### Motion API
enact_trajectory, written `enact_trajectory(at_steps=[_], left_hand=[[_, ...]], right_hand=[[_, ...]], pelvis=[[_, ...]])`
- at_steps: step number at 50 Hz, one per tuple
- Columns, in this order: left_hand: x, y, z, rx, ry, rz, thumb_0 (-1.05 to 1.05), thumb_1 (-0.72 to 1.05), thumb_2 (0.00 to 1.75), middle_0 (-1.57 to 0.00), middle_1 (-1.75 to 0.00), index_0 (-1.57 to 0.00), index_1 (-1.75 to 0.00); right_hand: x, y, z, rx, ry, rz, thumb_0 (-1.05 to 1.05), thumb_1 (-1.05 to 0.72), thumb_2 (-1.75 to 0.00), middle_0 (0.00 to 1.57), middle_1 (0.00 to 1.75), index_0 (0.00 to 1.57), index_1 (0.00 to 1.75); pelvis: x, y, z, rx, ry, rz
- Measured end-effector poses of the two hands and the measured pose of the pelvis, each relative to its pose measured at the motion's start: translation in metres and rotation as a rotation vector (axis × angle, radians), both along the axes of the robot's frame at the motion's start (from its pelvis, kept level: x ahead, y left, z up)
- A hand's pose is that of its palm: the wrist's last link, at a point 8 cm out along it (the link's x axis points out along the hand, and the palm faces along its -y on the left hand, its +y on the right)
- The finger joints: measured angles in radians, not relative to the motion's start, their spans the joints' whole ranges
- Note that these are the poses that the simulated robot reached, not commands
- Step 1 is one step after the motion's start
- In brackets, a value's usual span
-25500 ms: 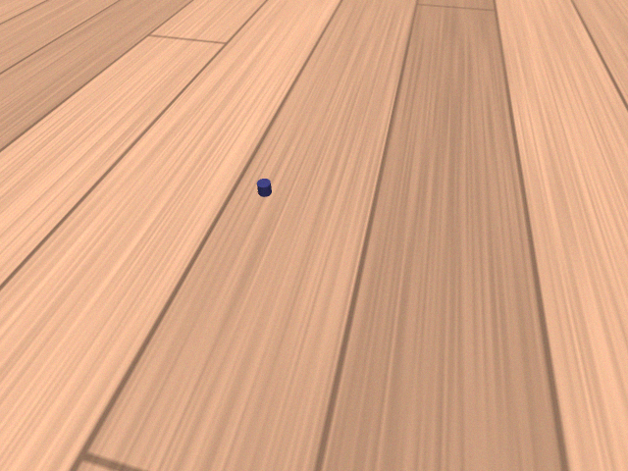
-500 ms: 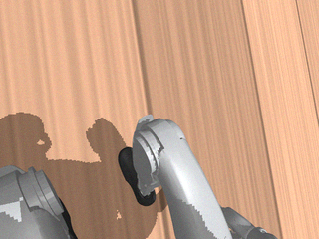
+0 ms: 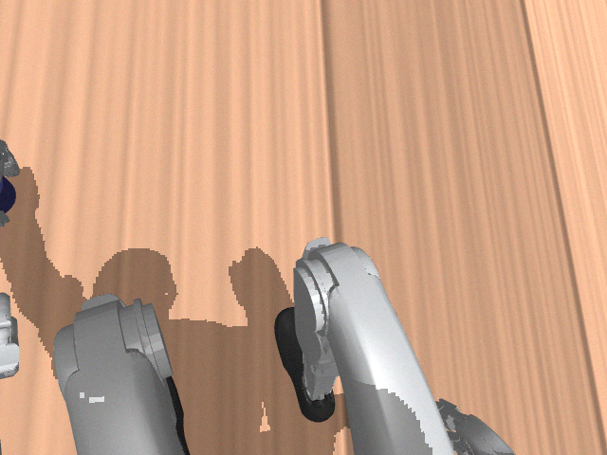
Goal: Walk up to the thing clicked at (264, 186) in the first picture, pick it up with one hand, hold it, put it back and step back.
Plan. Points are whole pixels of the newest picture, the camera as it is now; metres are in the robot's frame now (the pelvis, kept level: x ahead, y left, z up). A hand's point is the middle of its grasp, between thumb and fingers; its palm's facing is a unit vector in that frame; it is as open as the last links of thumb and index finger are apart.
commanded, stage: settle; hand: left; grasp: from above
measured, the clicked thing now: out of the picture +0.48 +0.33 -0.21
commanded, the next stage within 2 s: lift in 0.30 s
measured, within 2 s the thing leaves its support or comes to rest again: neither
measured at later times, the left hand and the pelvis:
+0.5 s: hand out of the picture +0.46 +0.31 -0.13, palm faces -0.42 -0.09 -0.90, open 8.0 cm; pelvis +0.00 -0.01 +0.02, yaw +4 degrees
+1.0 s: hand out of the picture +0.39 +0.32 +0.00, palm faces -0.42 -0.11 -0.90, open 8.0 cm; pelvis -0.01 +0.00 +0.11, yaw +8 degrees
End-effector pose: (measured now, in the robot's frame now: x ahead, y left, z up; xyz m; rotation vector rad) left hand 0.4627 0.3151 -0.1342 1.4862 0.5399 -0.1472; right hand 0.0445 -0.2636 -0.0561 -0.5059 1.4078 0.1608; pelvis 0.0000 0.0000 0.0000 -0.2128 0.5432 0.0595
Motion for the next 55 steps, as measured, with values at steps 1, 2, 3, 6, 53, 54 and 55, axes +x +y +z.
enact_trajectory(at_steps=[1, 2, 3, 6, 53, 54, 55], left_hand=[[0.0, -0.001, 0.004, 0.0, 0.001, -0.004, -0.01, 0.17, 0.49, -0.66, -0.65, -0.86, -0.57], [-0.001, -0.002, 0.008, -0.001, 0.001, -0.008, -0.01, 0.17, 0.49, -0.66, -0.65, -0.86, -0.57], [-0.001, -0.003, 0.012, -0.004, 0.001, -0.012, -0.01, 0.17, 0.49, -0.66, -0.65, -0.86, -0.57], [-0.001, -0.006, 0.021, -0.006, 0.004, -0.024, -0.01, 0.17, 0.49, -0.66, -0.64, -0.86, -0.57], [-0.081, 0.006, 0.219, -0.027, -0.002, -0.021, -0.02, 0.19, 0.47, -0.63, -0.67, -0.83, -0.62], [-0.084, 0.005, 0.228, -0.027, -0.005, -0.018, -0.02, 0.19, 0.47, -0.63, -0.67, -0.83, -0.62], [-0.086, 0.004, 0.236, -0.028, -0.009, -0.014, -0.02, 0.19, 0.47, -0.63, -0.67, -0.83, -0.62]], right_hand=[[0.003, -0.001, -0.001, 0.001, -0.01, -0.003, 0.01, -0.92, -0.91, 0.2, 0.3, 0.2, 0.3], [0.005, -0.002, -0.003, 0.002, -0.018, -0.004, 0.01, -0.92, -0.91, 0.2, 0.3, 0.2, 0.3], [0.008, -0.003, -0.004, 0.003, -0.026, -0.005, 0.01, -0.92, -0.91, 0.2, 0.3, 0.2, 0.3], [0.013, -0.005, -0.009, 0.004, -0.044, -0.013, 0.0, -0.92, -0.91, 0.2, 0.3, 0.2, 0.3], [0.083, 0.006, 0.075, -0.007, -0.223, -0.177, 0.01, -0.92, -0.91, 0.2, 0.3, 0.2, 0.3], [0.086, 0.008, 0.081, -0.002, -0.235, -0.179, 0.01, -0.92, -0.91, 0.2, 0.3, 0.2, 0.3], [0.09, 0.01, 0.088, 0.003, -0.246, -0.181, 0.01, -0.91, -0.91, 0.2, 0.3, 0.2, 0.3]], pelvis=[[-0.001, 0.0, 0.0, 0.004, 0.0, 0.003], [-0.001, -0.001, 0.001, 0.008, 0.0, 0.005], [-0.002, -0.001, 0.001, 0.012, 0.0, 0.007], [-0.003, -0.002, 0.001, 0.022, 0.002, 0.013], [-0.006, -0.002, 0.126, 0.096, 0.034, 0.079], [-0.006, -0.002, 0.133, 0.099, 0.029, 0.081], [-0.006, -0.002, 0.139, 0.103, 0.024, 0.083]])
